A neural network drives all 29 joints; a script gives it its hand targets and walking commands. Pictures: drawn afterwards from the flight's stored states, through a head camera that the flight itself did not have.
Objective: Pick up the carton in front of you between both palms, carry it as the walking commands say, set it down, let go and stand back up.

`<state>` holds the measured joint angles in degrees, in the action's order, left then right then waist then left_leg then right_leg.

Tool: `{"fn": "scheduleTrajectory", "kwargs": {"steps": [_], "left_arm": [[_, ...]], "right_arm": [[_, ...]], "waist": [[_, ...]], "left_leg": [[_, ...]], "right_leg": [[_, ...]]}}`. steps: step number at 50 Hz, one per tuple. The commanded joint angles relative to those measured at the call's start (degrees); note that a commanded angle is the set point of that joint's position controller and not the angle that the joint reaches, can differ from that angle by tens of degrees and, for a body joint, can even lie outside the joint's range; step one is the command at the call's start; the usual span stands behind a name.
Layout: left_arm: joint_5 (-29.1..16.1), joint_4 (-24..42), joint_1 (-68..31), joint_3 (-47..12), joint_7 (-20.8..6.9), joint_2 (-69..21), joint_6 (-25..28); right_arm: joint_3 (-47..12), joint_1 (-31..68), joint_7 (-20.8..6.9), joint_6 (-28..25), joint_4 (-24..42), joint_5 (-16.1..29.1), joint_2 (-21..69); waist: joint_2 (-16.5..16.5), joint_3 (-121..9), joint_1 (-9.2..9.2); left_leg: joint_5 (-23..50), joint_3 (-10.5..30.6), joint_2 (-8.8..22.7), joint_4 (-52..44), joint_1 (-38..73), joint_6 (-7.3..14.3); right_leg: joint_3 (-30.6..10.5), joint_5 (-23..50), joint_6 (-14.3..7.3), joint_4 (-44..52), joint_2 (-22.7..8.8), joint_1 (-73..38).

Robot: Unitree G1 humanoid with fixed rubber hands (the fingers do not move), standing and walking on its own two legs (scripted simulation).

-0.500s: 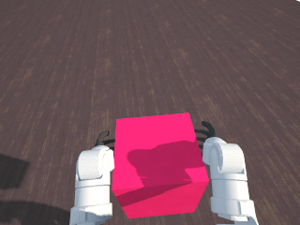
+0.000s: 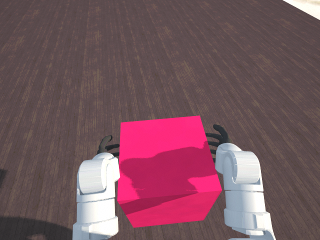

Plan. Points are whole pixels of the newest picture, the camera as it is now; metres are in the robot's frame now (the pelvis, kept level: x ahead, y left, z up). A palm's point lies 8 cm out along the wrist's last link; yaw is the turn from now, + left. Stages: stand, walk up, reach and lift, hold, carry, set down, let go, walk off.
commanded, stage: carry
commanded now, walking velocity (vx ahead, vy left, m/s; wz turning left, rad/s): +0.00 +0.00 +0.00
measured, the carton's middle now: (164, 174) +0.30 +0.00 -0.04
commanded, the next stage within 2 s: none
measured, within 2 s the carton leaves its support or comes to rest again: neither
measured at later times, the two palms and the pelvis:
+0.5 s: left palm (122, 94) +0.52 +0.13 +0.07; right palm (211, 87) +0.53 -0.16 +0.08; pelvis +0.23 -0.03 -0.01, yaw +2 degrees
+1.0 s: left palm (116, 87) +0.55 +0.15 +0.07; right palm (202, 79) +0.57 -0.14 +0.09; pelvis +0.27 -0.01 -0.01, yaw +3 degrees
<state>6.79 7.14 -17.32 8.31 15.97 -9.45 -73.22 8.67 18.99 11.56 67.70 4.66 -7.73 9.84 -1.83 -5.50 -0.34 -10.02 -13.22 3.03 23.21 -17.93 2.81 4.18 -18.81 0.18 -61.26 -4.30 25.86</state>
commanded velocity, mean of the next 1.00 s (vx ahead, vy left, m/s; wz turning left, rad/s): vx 0.00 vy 0.00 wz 0.00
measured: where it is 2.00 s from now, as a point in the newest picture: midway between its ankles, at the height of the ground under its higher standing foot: outside the picture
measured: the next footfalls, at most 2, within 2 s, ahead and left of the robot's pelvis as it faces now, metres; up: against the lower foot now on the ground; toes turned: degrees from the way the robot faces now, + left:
right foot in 0.24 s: +0.32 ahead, -0.12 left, +0.00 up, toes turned +12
left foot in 0.42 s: +0.24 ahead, +0.09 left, +0.00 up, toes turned +6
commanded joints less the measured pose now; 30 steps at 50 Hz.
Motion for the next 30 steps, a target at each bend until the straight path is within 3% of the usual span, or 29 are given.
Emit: {"fn": "scheduleTrajectory", "kwargs": {"steps": [1,2,3,4,5,6,7,8,9,10,11,12,13,14,16,17,18,19,20,21,22,23,24,25,26,27,28,29,30], "left_arm": [[-28.2,9.0,-41.0,-40.0,-25.1,-60.8,4.4],[-25.8,10.5,-37.4,-39.2,-24.3,-60.6,5.2],[-27.3,12.4,-37.9,-40.2,-23.9,-60.1,5.1],[-25.4,7.6,-33.9,-39.1,-23.1,-60.3,4.8],[-25.4,10.1,-34.0,-39.1,-22.8,-59.7,4.8],[-23.9,7.7,-30.5,-38.4,-22.7,-57.8,4.3],[-25.1,12.1,-33.0,-40.2,-22.6,-58.3,4.3],[-26.7,9.8,-31.6,-40.7,-23.1,-57.5,4.0],[-25.8,14.8,-33.7,-39.9,-23.4,-56.9,4.2],[-26.5,13.5,-33.2,-40.0,-23.6,-56.6,3.8],[-25.4,12.0,-30.3,-38.9,-24.2,-56.3,3.1],[-24.4,11.5,-31.4,-38.0,-24.6,-53.7,3.0],[-24.5,5.1,-28.9,-37.8,-25.3,-56.3,2.5],[-23.7,5.6,-29.7,-35.4,-25.4,-53.6,2.3],[-23.7,3.3,-29.2,-37.0,-25.6,-56.3,3.2],[-23.9,1.9,-27.8,-36.5,-26.1,-58.9,3.5],[-23.8,6.6,-33.0,-37.1,-26.1,-60.0,4.1],[-24.9,5.8,-32.6,-36.3,-25.9,-59.3,3.9],[-25.0,8.8,-33.9,-37.4,-25.7,-60.3,4.4],[-25.3,7.0,-33.6,-37.0,-25.8,-60.6,4.8],[-24.4,6.3,-30.3,-36.8,-25.6,-60.5,5.1],[-25.6,8.2,-35.9,-37.0,-25.7,-59.5,4.9],[-26.6,13.5,-38.4,-38.6,-25.4,-59.4,5.2],[-26.2,8.4,-35.7,-38.8,-25.1,-59.5,4.3],[-25.7,10.1,-36.1,-38.3,-25.0,-58.3,4.1],[-24.7,2.9,-31.1,-37.8,-25.6,-58.0,3.4],[-22.8,2.9,-30.2,-36.3,-25.5,-56.7,3.3],[-23.6,1.4,-31.0,-36.9,-25.5,-58.2,3.0],[-25.0,3.9,-32.8,-38.7,-25.8,-59.9,3.1]], "right_arm": [[-36.9,27.4,-22.4,0.8,3.7,27.7,63.5],[-37.9,28.4,-22.4,0.8,7.7,27.7,63.3],[-37.1,27.1,-22.5,1.0,5.8,29.1,63.5],[-36.7,26.6,-22.3,1.0,8.3,28.8,60.0],[-36.4,22.9,-22.0,1.3,6.4,25.8,58.9],[-36.4,20.5,-21.9,1.8,4.1,25.6,59.1],[-37.1,19.5,-21.9,1.2,6.1,25.8,59.2],[-35.9,19.1,-21.9,2.2,5.6,25.4,58.2],[-38.2,17.9,-21.7,2.0,5.1,24.6,58.8],[-38.3,19.9,-21.4,1.8,6.3,25.8,59.2],[-38.0,19.5,-21.4,2.2,5.6,25.3,58.5],[-38.2,18.8,-21.8,2.8,2.0,24.6,58.6],[-38.2,23.5,-21.6,2.8,5.2,25.4,57.3],[-38.8,20.7,-21.5,3.6,0.3,23.4,57.0],[-38.5,19.8,-22.1,3.9,0.2,24.6,58.1],[-39.9,23.7,-22.2,3.2,5.1,25.0,58.7],[-40.2,25.7,-22.2,2.9,4.8,25.7,60.4],[-39.2,27.0,-21.8,2.3,4.7,27.3,60.7],[-40.4,27.6,-21.9,1.8,6.6,28.0,62.4],[-41.2,29.4,-21.4,1.7,9.6,28.7,62.0],[-41.4,31.1,-21.5,1.5,11.2,29.2,62.2],[-39.8,26.6,-20.9,1.9,5.8,25.6,58.9],[-40.2,25.4,-21.1,2.0,5.7,26.5,62.9],[-37.4,25.0,-21.5,2.9,4.9,26.0,59.4],[-39.1,24.9,-21.5,3.0,4.7,25.6,60.0],[-37.2,25.0,-21.5,4.2,1.1,25.5,59.0],[-37.6,22.1,-21.7,3.8,-1.6,24.7,58.5],[-37.0,23.7,-22.4,3.6,-1.6,25.6,58.7],[-37.4,23.2,-22.5,3.5,-1.2,25.0,60.1]], "waist": [[8.3,-16.7,-1.08],[8.6,-17.5,-0.76],[8.0,-17.3,-0.77],[10.4,-16.8,-0.56],[12.5,-16.2,-0.32],[12.5,-16.6,-0.71],[11.8,-15.8,-0.48],[12.4,-17.3,-0.85],[10.9,-18.5,-0.53],[8.2,-16.7,0.01],[8.6,-18.8,0.70],[2.6,-18.4,0.44],[-6.7,-21.6,1.19],[-11.4,-23.2,1.27],[-7.0,-23.1,1.11],[-7.0,-24.1,1.23],[-9.5,-23.4,1.36],[-7.1,-24.4,1.25],[-5.7,-26.8,1.19],[-7.3,-24.2,0.25],[-4.4,-24.9,0.13],[-1.4,-22.3,0.44],[-1.5,-22.5,0.77],[2.7,-21.6,0.39],[2.4,-21.5,0.55],[4.8,-19.6,-0.02],[4.0,-19.5,0.44],[4.3,-19.6,0.18],[5.6,-18.8,0.23]], "left_leg": [[12.1,16.1,14.9,-10.9,22.4,5.3],[16.6,13.0,15.5,-9.8,23.1,4.2],[24.0,10.9,13.5,-9.8,23.1,4.8],[29.8,6.9,11.5,-7.2,24.8,3.9],[34.0,5.7,11.2,-5.4,25.9,3.4],[42.9,3.9,9.4,-4.4,27.4,2.7],[42.7,3.4,8.9,-4.4,25.4,2.9],[38.7,2.5,9.5,-2.5,26.3,1.4],[35.5,1.6,9.2,-1.2,23.5,1.1],[31.9,-0.1,8.9,4.0,19.5,0.4],[25.1,-0.5,6.6,8.1,15.2,-3.0],[14.3,0.2,5.5,14.1,6.5,-5.0],[-9.9,2.9,1.3,23.0,-3.7,-5.8],[-24.0,7.6,-0.5,26.2,-5.3,-5.9],[-26.1,9.4,1.3,21.6,-8.9,-5.2],[-23.7,9.6,-0.6,14.6,-6.9,-5.1],[-22.2,10.1,0.3,10.3,-3.9,-4.3],[-18.2,9.2,0.9,7.9,-1.1,-4.6],[-14.0,9.3,0.1,4.6,1.9,-4.2],[-5.5,7.4,1.3,-0.4,7.2,-4.4],[1.4,9.6,2.6,-1.0,10.8,-4.0],[5.7,11.1,4.7,-1.0,12.5,-2.9],[11.5,12.2,6.5,1.5,11.4,-2.6],[14.4,12.0,7.0,2.8,11.8,-2.5],[18.2,11.5,8.0,5.4,12.3,-2.5],[18.0,11.0,6.8,4.5,11.7,-2.9],[18.8,11.4,7.9,4.2,11.5,-3.6],[18.6,11.6,7.0,5.1,10.1,-3.0],[23.7,12.2,7.2,6.3,9.4,-2.6]], "right_leg": [[-1.0,3.0,0.7,5.9,-2.2,11.0],[-1.2,5.8,0.4,7.2,-2.7,11.5],[1.7,5.1,0.4,11.3,-1.0,8.9],[2.7,7.0,1.0,14.5,0.1,9.9],[2.6,7.4,0.9,20.1,0.7,9.2],[5.3,9.6,0.8,22.0,2.7,8.0],[6.9,13.0,1.0,29.2,4.1,5.3],[5.8,16.9,0.8,31.8,3.1,0.8],[7.4,21.2,0.4,33.2,4.3,-4.6],[10.3,26.8,0.2,38.8,4.0,-11.1],[6.5,33.7,0.1,43.8,2.2,-19.8],[-0.3,49.7,-2.2,40.1,-6.0,-28.4],[-11.3,71.6,-6.4,33.8,-14.3,-39.9],[-13.6,74.3,-9.6,35.8,-18.2,-39.4],[-13.6,59.7,-12.5,37.7,-17.9,-40.7],[-13.3,54.4,-11.9,40.6,-16.0,-36.8],[-9.1,51.9,-10.9,39.5,-14.5,-35.1],[-8.2,47.2,-8.2,39.5,-13.0,-33.4],[-6.8,44.8,-7.2,37.8,-11.2,-33.9],[-2.9,38.2,-5.9,39.4,-10.9,-27.1],[-1.4,33.4,-4.9,37.7,-9.4,-25.1],[-0.5,31.3,-3.6,37.2,-7.6,-21.5],[0.5,29.0,-3.4,35.7,-6.7,-22.5],[-0.2,25.8,-3.4,36.6,-6.6,-20.2],[0.0,32.8,-3.3,34.8,-7.0,-19.7],[0.4,31.4,-3.0,33.7,-6.0,-18.1],[-0.8,33.2,-3.3,32.5,-6.9,-19.6],[0.3,30.4,-3.3,32.2,-5.6,-19.6],[1.2,32.7,-2.8,31.0,-5.1,-19.5]]}}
